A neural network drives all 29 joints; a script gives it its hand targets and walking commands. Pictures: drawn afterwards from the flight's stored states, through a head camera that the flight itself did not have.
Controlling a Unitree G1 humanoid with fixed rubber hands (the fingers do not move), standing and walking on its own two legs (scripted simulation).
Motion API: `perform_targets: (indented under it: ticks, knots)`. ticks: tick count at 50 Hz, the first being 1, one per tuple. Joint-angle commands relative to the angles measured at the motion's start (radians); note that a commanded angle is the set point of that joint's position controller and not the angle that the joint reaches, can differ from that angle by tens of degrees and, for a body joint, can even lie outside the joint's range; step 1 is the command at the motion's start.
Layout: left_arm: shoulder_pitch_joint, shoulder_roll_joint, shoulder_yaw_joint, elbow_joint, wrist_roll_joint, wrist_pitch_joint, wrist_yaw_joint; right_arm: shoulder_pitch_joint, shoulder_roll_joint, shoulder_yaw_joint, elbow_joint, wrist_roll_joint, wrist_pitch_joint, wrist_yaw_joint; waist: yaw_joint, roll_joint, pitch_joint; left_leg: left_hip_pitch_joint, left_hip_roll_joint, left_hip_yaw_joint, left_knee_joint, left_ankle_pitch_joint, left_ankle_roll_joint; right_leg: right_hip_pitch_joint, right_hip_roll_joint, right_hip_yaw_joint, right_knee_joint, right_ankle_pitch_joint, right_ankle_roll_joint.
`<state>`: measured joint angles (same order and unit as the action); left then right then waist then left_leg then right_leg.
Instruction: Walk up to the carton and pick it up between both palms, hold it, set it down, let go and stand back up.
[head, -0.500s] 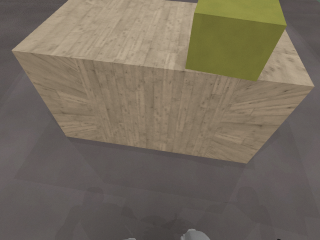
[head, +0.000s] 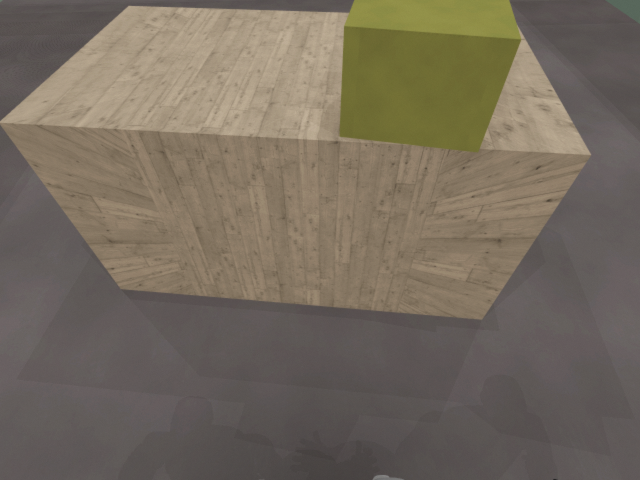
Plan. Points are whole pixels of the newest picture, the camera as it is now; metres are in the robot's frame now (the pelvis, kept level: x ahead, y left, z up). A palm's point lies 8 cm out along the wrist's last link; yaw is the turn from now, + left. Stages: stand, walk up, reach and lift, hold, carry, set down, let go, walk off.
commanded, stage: walk up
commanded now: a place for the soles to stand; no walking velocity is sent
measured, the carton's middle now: (419, 66) +0.89 -0.20 +0.08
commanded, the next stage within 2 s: none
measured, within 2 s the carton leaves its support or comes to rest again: neither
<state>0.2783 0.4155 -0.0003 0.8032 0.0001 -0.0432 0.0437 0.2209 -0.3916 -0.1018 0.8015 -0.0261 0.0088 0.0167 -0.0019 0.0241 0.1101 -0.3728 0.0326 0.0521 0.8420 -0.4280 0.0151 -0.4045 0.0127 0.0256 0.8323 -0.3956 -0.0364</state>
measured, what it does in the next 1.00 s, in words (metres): stands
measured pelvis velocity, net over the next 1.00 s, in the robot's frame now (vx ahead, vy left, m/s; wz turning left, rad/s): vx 0.00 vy -0.01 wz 0.00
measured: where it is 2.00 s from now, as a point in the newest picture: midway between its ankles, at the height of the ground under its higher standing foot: outside the picture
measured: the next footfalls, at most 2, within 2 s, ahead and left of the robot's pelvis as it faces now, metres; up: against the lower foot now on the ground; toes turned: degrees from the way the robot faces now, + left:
none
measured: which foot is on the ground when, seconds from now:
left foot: down 0.00-1.00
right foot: down 0.00-1.00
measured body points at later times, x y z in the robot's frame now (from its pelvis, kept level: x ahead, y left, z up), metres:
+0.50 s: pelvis +0.00 -0.01 +0.00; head +0.04 -0.02 +0.45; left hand +0.09 +0.31 -0.09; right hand +0.11 -0.33 -0.11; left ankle +0.02 +0.12 -0.70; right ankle +0.04 -0.12 -0.70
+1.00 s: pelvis +0.00 -0.01 +0.00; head +0.03 -0.02 +0.45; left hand +0.09 +0.31 -0.09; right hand +0.11 -0.32 -0.11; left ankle +0.02 +0.12 -0.70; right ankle +0.04 -0.12 -0.70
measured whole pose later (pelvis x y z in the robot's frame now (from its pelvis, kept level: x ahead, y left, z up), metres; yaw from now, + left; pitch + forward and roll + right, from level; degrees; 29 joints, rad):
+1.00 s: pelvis +0.00 -0.01 +0.00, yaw +0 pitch -2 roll +1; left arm 0.27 0.41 0.00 0.80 0.00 -0.06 0.04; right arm 0.19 -0.39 -0.10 0.80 -0.03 0.01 0.02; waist 0.00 0.02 0.11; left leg -0.36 0.03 0.05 0.82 -0.42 0.00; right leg -0.41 0.02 0.03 0.83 -0.39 -0.02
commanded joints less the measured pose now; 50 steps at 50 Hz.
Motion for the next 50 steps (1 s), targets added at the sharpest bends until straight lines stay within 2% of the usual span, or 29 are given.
perform_targets:
  ticks: [1,2,3,5,7,9,11,13,15,18,20,22,24,25,26,27,29,31,33,35,37,38,40,41,42,44,47,48,50]
  knots:
    - [0.014,0.289,0.092,-0.003,0.027,-0.056,-0.006,-0.073,-0.178,-0.026,-0.055,0.019,-0.023,-0.008,-0.019,-0.146,-0.136,-0.051,-0.003,-0.066,-0.008,-0.050,0.012,0.077,-0.232,0.521,-0.317,0.214,-0.159]
    - [-0.019,0.295,0.087,-0.011,0.023,-0.054,-0.003,-0.053,-0.188,-0.028,-0.039,0.021,-0.018,-0.013,-0.031,-0.157,-0.132,-0.002,-0.008,-0.085,-0.047,-0.100,0.019,0.031,-0.247,0.539,-0.331,0.182,-0.188]
    - [-0.050,0.274,0.075,-0.014,0.024,-0.051,-0.003,-0.055,-0.190,-0.027,-0.036,0.014,-0.022,-0.011,-0.041,-0.152,-0.114,0.051,-0.001,-0.097,-0.109,-0.081,0.025,-0.015,-0.224,0.506,-0.315,0.182,-0.175]
    - [-0.093,0.223,0.057,-0.020,0.023,-0.044,-0.006,-0.050,-0.209,-0.033,-0.029,0.007,-0.036,-0.010,-0.056,-0.116,-0.128,0.166,0.047,-0.144,-0.197,-0.009,0.048,-0.098,-0.148,0.357,-0.252,0.231,-0.107]
    - [-0.082,0.189,0.053,-0.026,0.018,-0.042,-0.008,-0.063,-0.240,-0.037,-0.032,0.004,-0.048,-0.009,-0.038,-0.065,-0.146,0.160,0.140,-0.228,-0.276,0.027,0.093,-0.089,-0.058,0.191,-0.143,0.275,-0.049]
    - [-0.043,0.196,0.060,-0.009,0.018,-0.041,-0.006,-0.091,-0.232,-0.032,-0.034,0.010,-0.045,-0.010,-0.015,-0.073,-0.184,0.128,0.168,-0.197,-0.226,0.139,0.114,0.004,-0.044,0.131,-0.102,0.322,-0.048]
    - [-0.033,0.227,0.070,-0.012,0.021,-0.048,-0.003,-0.103,-0.216,-0.027,-0.036,0.020,-0.035,-0.011,-0.013,-0.087,-0.179,0.080,0.106,-0.105,-0.126,0.191,0.071,0.044,-0.091,0.212,-0.153,0.392,-0.080]
    - [-0.021,0.267,0.078,-0.017,0.020,-0.053,-0.001,-0.102,-0.196,-0.025,-0.050,0.024,-0.024,-0.014,-0.019,-0.135,-0.195,0.062,0.032,-0.079,-0.034,0.121,0.033,0.058,-0.188,0.408,-0.221,0.424,-0.145]
    - [-0.045,0.267,0.074,-0.020,0.017,-0.046,0.000,-0.106,-0.185,-0.021,-0.045,0.017,-0.021,-0.013,-0.025,-0.140,-0.170,0.085,0.012,-0.094,-0.077,0.031,0.036,0.004,-0.199,0.441,-0.259,0.343,-0.157]
    - [-0.095,0.223,0.059,-0.027,0.019,-0.042,-0.003,-0.080,-0.211,-0.031,-0.031,0.005,-0.031,-0.011,-0.050,-0.105,-0.152,0.177,0.075,-0.150,-0.197,0.015,0.062,-0.107,-0.132,0.326,-0.217,0.273,-0.096]
    - [-0.090,0.207,0.062,-0.034,0.017,-0.038,-0.006,-0.078,-0.238,-0.035,-0.029,0.006,-0.042,-0.010,-0.042,-0.042,-0.159,0.176,0.160,-0.222,-0.273,0.053,0.108,-0.103,-0.052,0.179,-0.121,0.258,-0.047]
    - [-0.043,0.201,0.066,-0.015,0.017,-0.037,-0.007,-0.117,-0.241,-0.031,-0.032,0.009,-0.038,-0.010,-0.008,-0.042,-0.175,0.113,0.199,-0.204,-0.248,0.124,0.138,0.002,-0.025,0.102,-0.075,0.283,-0.039]
    - [-0.019,0.221,0.070,-0.010,0.021,-0.044,-0.005,-0.130,-0.219,-0.024,-0.042,0.018,-0.026,-0.011,-0.007,-0.069,-0.183,0.075,0.126,-0.119,-0.145,0.153,0.096,0.036,-0.074,0.210,-0.158,0.310,-0.073]
    - [-0.018,0.245,0.075,-0.013,0.025,-0.047,-0.005,-0.132,-0.204,-0.023,-0.050,0.021,-0.021,-0.011,-0.014,-0.120,-0.177,0.061,0.076,-0.076,-0.076,0.128,0.063,0.034,-0.125,0.313,-0.219,0.312,-0.102]
    - [-0.021,0.267,0.079,-0.015,0.023,-0.049,-0.004,-0.118,-0.190,-0.022,-0.056,0.023,-0.016,-0.010,-0.022,-0.124,-0.177,0.055,0.024,-0.076,-0.033,0.055,0.044,0.027,-0.179,0.434,-0.266,0.299,-0.142]
    - [-0.037,0.275,0.079,-0.017,0.021,-0.047,-0.003,-0.118,-0.188,-0.020,-0.047,0.022,-0.011,-0.011,-0.025,-0.153,-0.159,0.050,-0.001,-0.090,-0.042,-0.018,0.040,0.010,-0.201,0.489,-0.295,0.264,-0.165]
    - [-0.071,0.257,0.072,-0.019,0.023,-0.041,-0.003,-0.092,-0.192,-0.022,-0.037,0.008,-0.016,-0.009,-0.037,-0.145,-0.137,0.105,0.006,-0.103,-0.124,-0.047,0.045,-0.054,-0.188,0.458,-0.315,0.180,-0.140]
    - [-0.116,0.216,0.060,-0.034,0.022,-0.036,-0.007,-0.080,-0.208,-0.028,-0.038,0.001,-0.028,-0.007,-0.057,-0.107,-0.135,0.184,0.075,-0.162,-0.232,-0.034,0.071,-0.155,-0.109,0.316,-0.253,0.130,-0.077]
    - [-0.080,0.210,0.061,-0.024,0.021,-0.036,-0.009,-0.091,-0.247,-0.038,-0.033,0.006,-0.037,-0.008,-0.034,-0.051,-0.140,0.151,0.172,-0.231,-0.292,-0.005,0.122,-0.107,-0.037,0.158,-0.127,0.210,-0.040]
    - [-0.035,0.202,0.069,-0.019,0.017,-0.036,-0.009,-0.116,-0.245,-0.030,-0.032,0.010,-0.036,-0.010,-0.006,-0.030,-0.165,0.099,0.201,-0.203,-0.257,0.124,0.147,0.005,-0.019,0.103,-0.074,0.270,-0.041]
    - [-0.009,0.223,0.073,-0.016,0.025,-0.042,-0.006,-0.136,-0.232,-0.026,-0.047,0.015,-0.025,-0.011,-0.004,-0.082,-0.168,0.065,0.129,-0.106,-0.138,0.156,0.100,0.041,-0.065,0.200,-0.164,0.320,-0.070]
    - [-0.014,0.248,0.081,-0.012,0.024,-0.047,-0.005,-0.136,-0.212,-0.024,-0.058,0.022,-0.019,-0.011,-0.009,-0.106,-0.165,0.049,0.070,-0.081,-0.075,0.134,0.063,0.037,-0.122,0.312,-0.220,0.318,-0.100]
    - [-0.011,0.287,0.084,-0.016,0.019,-0.050,-0.004,-0.121,-0.186,-0.019,-0.059,0.021,-0.008,-0.011,-0.013,-0.180,-0.156,0.028,-0.003,-0.075,-0.022,-0.026,0.041,0.031,-0.203,0.492,-0.303,0.279,-0.157]
    - [-0.029,0.280,0.083,-0.014,0.020,-0.047,-0.003,-0.112,-0.186,-0.021,-0.053,0.014,-0.008,-0.010,-0.019,-0.185,-0.156,0.039,-0.010,-0.090,-0.060,-0.070,0.040,0.022,-0.205,0.506,-0.317,0.220,-0.160]
    - [-0.052,0.268,0.076,-0.019,0.024,-0.041,-0.004,-0.097,-0.191,-0.022,-0.039,0.009,-0.010,-0.008,-0.026,-0.198,-0.135,0.075,-0.007,-0.095,-0.106,-0.065,0.042,-0.026,-0.194,0.482,-0.324,0.163,-0.146]
    - [-0.098,0.225,0.064,-0.033,0.022,-0.035,-0.008,-0.079,-0.207,-0.029,-0.036,0.001,-0.025,-0.007,-0.050,-0.099,-0.140,0.193,0.051,-0.143,-0.201,-0.005,0.067,-0.140,-0.129,0.356,-0.271,0.164,-0.086]
    - [-0.072,0.198,0.063,-0.026,0.017,-0.037,-0.008,-0.084,-0.251,-0.035,-0.031,0.010,-0.036,-0.008,-0.028,-0.046,-0.165,0.136,0.194,-0.230,-0.270,0.102,0.142,-0.043,-0.025,0.122,-0.085,0.259,-0.033]
    - [-0.038,0.200,0.067,-0.024,0.017,-0.037,-0.007,-0.101,-0.248,-0.033,-0.042,0.010,-0.033,-0.011,-0.014,-0.048,-0.173,0.107,0.209,-0.218,-0.251,0.136,0.156,0.000,-0.015,0.094,-0.062,0.280,-0.034]
    - [-0.018,0.221,0.077,-0.023,0.021,-0.039,-0.006,-0.130,-0.232,-0.024,-0.052,0.015,-0.025,-0.010,-0.004,-0.072,-0.183,0.070,0.146,-0.129,-0.160,0.164,0.115,0.046,-0.054,0.166,-0.137,0.307,-0.058]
